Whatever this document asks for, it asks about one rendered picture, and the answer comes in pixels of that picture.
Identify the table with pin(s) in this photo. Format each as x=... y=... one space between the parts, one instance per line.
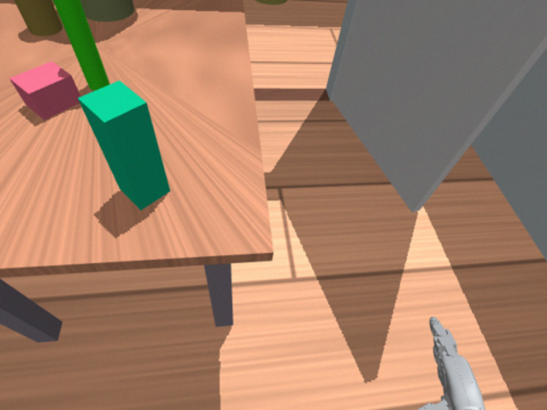
x=61 y=209

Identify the right robot hand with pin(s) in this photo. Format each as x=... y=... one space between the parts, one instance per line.
x=461 y=390

